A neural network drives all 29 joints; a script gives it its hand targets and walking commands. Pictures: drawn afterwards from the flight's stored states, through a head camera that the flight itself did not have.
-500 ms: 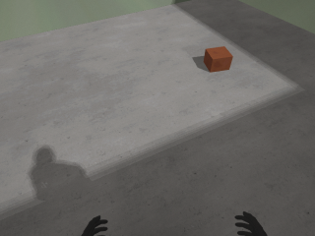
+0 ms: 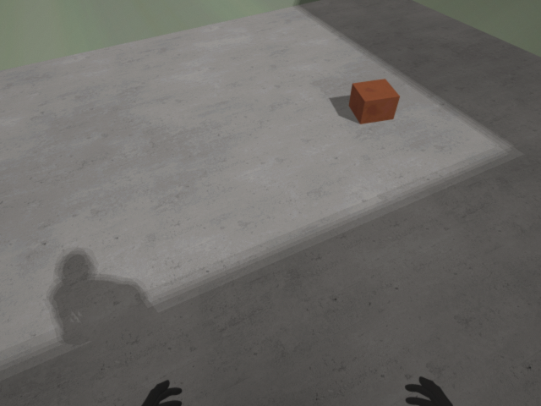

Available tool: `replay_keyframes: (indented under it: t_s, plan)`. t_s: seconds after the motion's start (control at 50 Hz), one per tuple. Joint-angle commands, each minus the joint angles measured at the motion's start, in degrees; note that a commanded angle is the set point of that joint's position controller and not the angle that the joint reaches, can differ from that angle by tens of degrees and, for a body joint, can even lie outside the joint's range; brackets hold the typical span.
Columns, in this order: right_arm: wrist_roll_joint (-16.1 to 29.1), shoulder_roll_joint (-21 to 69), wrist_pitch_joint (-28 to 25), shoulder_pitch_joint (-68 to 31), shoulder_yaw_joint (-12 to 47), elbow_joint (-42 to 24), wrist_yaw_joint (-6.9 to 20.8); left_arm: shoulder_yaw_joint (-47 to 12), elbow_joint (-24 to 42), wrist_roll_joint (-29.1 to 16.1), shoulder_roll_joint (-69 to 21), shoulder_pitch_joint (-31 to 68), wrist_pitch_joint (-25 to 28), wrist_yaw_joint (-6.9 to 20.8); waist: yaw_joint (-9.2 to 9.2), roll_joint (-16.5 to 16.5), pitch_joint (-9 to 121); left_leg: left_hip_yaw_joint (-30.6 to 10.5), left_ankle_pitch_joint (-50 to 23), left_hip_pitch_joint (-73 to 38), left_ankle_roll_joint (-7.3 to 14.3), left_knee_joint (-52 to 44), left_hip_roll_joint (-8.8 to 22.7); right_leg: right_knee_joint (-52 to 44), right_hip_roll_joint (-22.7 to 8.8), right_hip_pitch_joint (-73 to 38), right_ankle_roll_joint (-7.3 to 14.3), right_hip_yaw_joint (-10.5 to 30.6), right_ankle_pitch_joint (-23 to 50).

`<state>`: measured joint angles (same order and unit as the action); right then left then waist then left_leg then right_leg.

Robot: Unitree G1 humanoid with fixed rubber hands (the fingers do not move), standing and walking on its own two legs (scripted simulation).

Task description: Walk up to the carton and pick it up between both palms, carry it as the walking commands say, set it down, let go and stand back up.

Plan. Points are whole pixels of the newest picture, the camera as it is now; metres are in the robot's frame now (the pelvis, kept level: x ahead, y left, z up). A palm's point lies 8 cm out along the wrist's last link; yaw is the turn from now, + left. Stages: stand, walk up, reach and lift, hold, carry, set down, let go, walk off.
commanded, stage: stand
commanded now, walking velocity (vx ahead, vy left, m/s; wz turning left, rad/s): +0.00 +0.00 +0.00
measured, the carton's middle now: (372, 101) +1.88 -0.55 -0.68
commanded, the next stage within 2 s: walk up in 1.48 s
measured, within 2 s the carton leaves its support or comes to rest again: neither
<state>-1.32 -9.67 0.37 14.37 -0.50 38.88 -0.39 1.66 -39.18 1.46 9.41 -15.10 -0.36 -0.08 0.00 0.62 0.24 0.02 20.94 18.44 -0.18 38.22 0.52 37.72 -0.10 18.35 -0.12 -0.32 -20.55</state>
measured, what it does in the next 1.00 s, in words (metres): stands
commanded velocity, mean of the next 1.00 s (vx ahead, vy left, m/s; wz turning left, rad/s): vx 0.00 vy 0.00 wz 0.00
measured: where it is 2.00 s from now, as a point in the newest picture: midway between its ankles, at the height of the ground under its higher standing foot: outside the picture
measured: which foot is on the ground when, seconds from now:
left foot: down 0.00-1.00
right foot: down 0.00-1.00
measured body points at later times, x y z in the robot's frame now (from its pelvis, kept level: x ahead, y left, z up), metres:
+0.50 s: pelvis +0.01 +0.00 +0.00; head +0.02 +0.00 +0.45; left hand +0.10 +0.24 -0.12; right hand +0.11 -0.23 -0.12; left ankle -0.01 +0.12 -0.72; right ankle -0.01 -0.12 -0.72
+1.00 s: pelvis +0.00 +0.00 +0.01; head +0.02 +0.00 +0.46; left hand +0.07 +0.24 -0.13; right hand +0.08 -0.23 -0.13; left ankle -0.01 +0.12 -0.72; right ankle -0.01 -0.12 -0.72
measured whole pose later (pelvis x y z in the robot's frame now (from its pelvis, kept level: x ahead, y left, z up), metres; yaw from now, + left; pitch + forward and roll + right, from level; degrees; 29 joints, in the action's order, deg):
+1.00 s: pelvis +0.00 +0.00 +0.01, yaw +0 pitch +0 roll +0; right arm -0.9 -10.2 0.0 15.5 -1.7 48.4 -1.5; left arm 2.6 -48.4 0.9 9.3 -17.0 0.0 -1.4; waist 0.0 0.6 -1.4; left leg 0.0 18.2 13.2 0.2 31.8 0.2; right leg 31.0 -0.5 12.9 -0.5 -0.4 -17.6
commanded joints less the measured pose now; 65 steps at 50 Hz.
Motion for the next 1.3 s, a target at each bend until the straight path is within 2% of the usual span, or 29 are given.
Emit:
replay_keyframes:
  t_s: [0.0,0.04,0.12,0.14,0.16,0.2,0.28,0.32,0.4,0.5,0.54,0.58,0.62,0.66,0.74,0.78,0.8,0.82,0.88,0.94,0.96,1.0,1.1,1.12,1.14,1.16,1.2,1.22,1.28]
  plan:
    - [0.05,-6.07,-0.82,-0.33,-1.69,-3.91,-0.48,1.65,3.47,0.06,5.46,-0.59,0.77,-0.33,-0.27,-2.03,1.49,-4.11,-11.61,0.24,2.25,-7.59,3.26,-6.11,-2.17,-2.05,1.04,2.20,11.44]
    - [0.18,-5.81,-0.82,-0.04,-1.51,-3.61,-0.59,1.31,3.41,0.17,4.75,-1.60,0.87,-0.12,-0.70,0.32,1.93,-3.64,-10.28,-0.15,2.02,-7.80,3.12,-6.72,-2.47,-1.98,1.17,2.63,11.65]
    - [0.26,-4.94,-1.02,0.75,-1.50,-3.03,-0.37,1.55,3.08,-0.11,5.44,0.01,1.03,-0.75,0.62,-1.37,3.57,-2.57,-14.80,-3.37,1.66,-6.08,2.39,-7.25,-3.15,-1.89,1.53,2.86,15.27]
    - [0.26,-5.23,-0.98,2.01,-1.59,-2.23,-0.45,1.58,2.98,-0.22,5.66,-0.67,1.09,-0.58,0.74,0.45,3.21,-2.59,-16.14,-3.00,1.98,-5.91,2.39,-7.01,-3.11,-2.38,1.79,3.19,15.53]
    - [0.10,-4.84,-0.96,0.21,-1.50,-2.42,-0.58,1.65,2.21,-0.39,4.67,-1.79,1.01,-0.49,-0.41,-0.02,3.57,-3.35,-15.77,-2.21,2.31,-6.52,3.03,-6.47,-2.42,-3.41,1.21,2.06,14.81]
    - [0.10,-6.06,-0.80,0.53,-1.95,-2.53,-0.54,1.61,3.10,-0.31,5.50,0.12,0.84,-0.67,0.53,-1.85,0.76,-2.90,-14.03,-1.98,1.92,-7.17,2.66,-7.60,-3.13,-1.19,1.45,2.76,13.97]
    - [0.22,-5.03,-0.57,0.85,-1.63,-1.51,-0.72,1.56,2.15,-0.01,4.77,-0.95,0.68,-0.58,0.18,1.07,-0.51,-2.98,-13.38,-0.62,1.95,-7.89,2.61,-7.86,-2.96,-2.26,1.45,3.02,13.67]
    - [0.12,-5.74,-0.82,-0.30,-2.04,-1.96,-0.53,1.75,1.50,-0.18,5.65,-2.06,0.67,-0.74,-0.43,-1.55,0.71,-3.37,-12.25,-1.45,1.98,-8.61,2.71,-8.21,-3.16,-2.95,1.64,2.93,12.38]
    - [0.38,-5.38,-1.05,0.26,-1.89,-0.92,-0.64,2.14,1.42,-0.58,5.89,-1.68,0.97,-0.74,-0.22,1.03,2.29,-3.32,-14.75,-3.85,2.04,-8.41,3.09,-8.47,-3.08,-2.77,1.40,2.65,13.88]
    - [0.15,-5.93,-0.87,1.35,-2.23,0.24,-0.95,1.84,-0.16,-0.34,4.64,-2.17,0.95,-1.23,0.11,-1.29,0.61,-4.00,-16.40,-2.85,2.50,-7.98,3.13,-7.65,-2.36,-2.95,1.22,2.12,13.44]
    - [0.13,-5.95,-0.73,1.44,-2.29,1.21,-0.99,1.86,-0.42,-0.24,4.34,-2.06,0.71,-1.00,0.12,1.83,0.42,-3.31,-16.98,-3.37,2.29,-8.79,3.05,-8.67,-2.69,-3.31,1.49,2.39,14.21]
    - [0.05,-6.35,-0.88,1.35,-2.38,1.40,-0.90,2.18,-0.82,-0.28,5.57,-1.76,0.60,-0.98,0.03,2.09,-0.66,-4.15,-13.26,-1.09,2.63,-10.43,3.35,-8.31,-2.66,-4.71,1.21,2.32,12.28]
    - [0.22,-5.86,-0.95,2.18,-2.23,2.01,-0.99,2.21,-1.73,-0.26,5.03,-3.14,0.60,-1.11,-0.67,-0.51,0.23,-4.47,-14.93,-2.58,2.52,-10.10,3.55,-8.77,-2.53,-4.95,0.97,1.87,12.79]
    - [0.37,-5.80,-1.08,2.22,-2.28,2.41,-0.87,1.96,-2.55,-0.51,4.55,-3.76,0.36,-1.18,-0.17,0.76,-1.21,-4.41,-14.09,-2.30,2.62,-10.98,3.18,-9.53,-2.76,-4.38,1.30,2.34,12.53]
    - [0.00,-5.82,-0.78,3.39,-2.28,3.53,-1.07,2.08,-3.52,-0.22,4.83,-2.69,0.27,-1.36,0.28,-0.76,-0.86,-4.27,-12.53,-3.18,2.26,-11.52,2.76,-10.72,-2.80,-4.71,1.36,2.77,10.84]
    - [0.07,-6.49,-1.00,1.83,-2.37,3.95,-1.02,1.85,-3.74,-0.49,4.47,-2.46,0.56,-1.03,-0.07,2.39,-0.22,-4.46,-10.46,-3.89,2.65,-12.07,3.35,-10.88,-2.54,-4.78,1.02,2.02,11.45]
    - [0.32,-5.54,-0.83,1.40,-2.18,4.35,-1.04,2.28,-4.72,-0.69,5.39,-4.22,0.76,-1.18,-0.55,-0.47,0.19,-4.97,-12.08,-4.59,2.42,-12.51,3.43,-10.76,-2.43,-5.04,0.85,1.99,12.09]
    - [0.14,-6.72,-0.90,2.06,-2.49,4.81,-0.93,2.11,-5.07,-0.66,5.15,-3.99,0.80,-1.12,-0.43,0.95,-0.50,-4.64,-12.55,-3.94,2.64,-12.12,3.19,-11.08,-2.90,-5.32,1.07,2.33,12.49]
    - [0.56,-6.78,-1.02,2.98,-2.69,5.87,-1.21,2.11,-5.56,-0.57,5.52,-3.29,1.01,-1.63,0.09,-2.27,-1.36,-4.21,-15.97,-4.62,2.49,-11.44,3.25,-11.72,-3.42,-4.79,1.32,2.99,15.46]
    - [0.66,-6.00,-0.93,4.20,-2.30,7.70,-1.33,2.19,-7.21,-0.55,5.95,-3.25,0.97,-1.46,0.72,-0.23,-2.11,-4.00,-15.87,-5.83,2.62,-12.38,3.42,-11.83,-3.64,-4.37,1.33,2.86,16.59]
    - [0.26,-6.26,-1.04,2.74,-2.38,7.98,-1.47,2.37,-7.84,-0.84,4.89,-4.18,0.86,-1.41,-0.24,1.06,-1.18,-4.32,-17.64,-5.15,2.81,-12.33,3.94,-11.84,-3.35,-6.73,1.36,2.85,15.90]
    - [0.55,-5.40,-0.87,3.24,-2.32,8.51,-1.31,2.40,-8.38,-0.53,6.06,-3.60,0.71,-1.71,0.13,-1.04,-2.26,-3.92,-15.53,-4.78,2.44,-12.62,3.06,-12.57,-3.68,-5.55,1.56,3.40,15.41]
    - [0.42,-6.13,-0.94,2.30,-2.36,10.04,-1.41,2.35,-10.60,-0.62,5.30,-5.22,0.86,-1.67,-0.72,1.65,-0.90,-3.88,-16.90,-5.87,1.88,-13.61,3.34,-12.64,-3.61,-7.25,1.45,2.91,13.73]
    - [0.47,-6.58,-0.80,3.57,-2.68,10.66,-1.41,1.89,-10.81,-0.52,4.94,-3.53,0.80,-1.82,0.29,-0.92,-3.05,-3.37,-17.50,-5.36,2.06,-13.07,3.06,-12.69,-3.42,-6.49,1.39,3.16,15.44]
    - [0.36,-6.43,-0.72,4.17,-2.49,11.62,-1.59,2.08,-11.35,-0.60,4.90,-5.03,0.67,-1.84,-0.19,0.67,-2.25,-3.32,-15.96,-5.93,1.88,-13.53,3.00,-13.11,-3.68,-7.56,1.09,2.99,15.16]
    - [0.35,-5.08,-0.63,3.72,-2.07,11.89,-1.82,1.87,-12.10,-0.71,4.55,-5.76,0.56,-2.05,-0.37,-1.49,-3.75,-4.26,-16.13,-5.67,2.15,-14.34,3.63,-13.77,-3.52,-6.04,1.32,3.00,14.25]
    - [0.44,-6.14,-0.61,3.46,-2.56,12.61,-1.39,2.01,-12.95,-0.56,5.71,-4.18,0.44,-1.79,0.40,-1.75,-4.54,-3.99,-12.01,-5.89,2.10,-15.31,3.34,-15.04,-3.74,-4.63,1.37,3.43,11.59]
    - [0.40,-5.32,-0.63,4.52,-2.10,13.38,-1.45,2.53,-13.34,-0.70,6.36,-5.90,0.52,-1.74,-0.39,0.28,-3.80,-3.91,-13.33,-7.15,1.80,-15.41,3.41,-14.96,-3.89,-5.41,1.34,3.64,11.09]
    - [0.67,-5.96,-0.63,4.59,-2.39,15.01,-1.55,1.92,-15.07,-0.74,4.87,-5.15,0.85,-1.64,-0.27,-0.53,-3.10,-4.11,-14.72,-6.48,1.69,-15.53,3.44,-14.92,-3.71,-8.01,1.09,3.00,13.04]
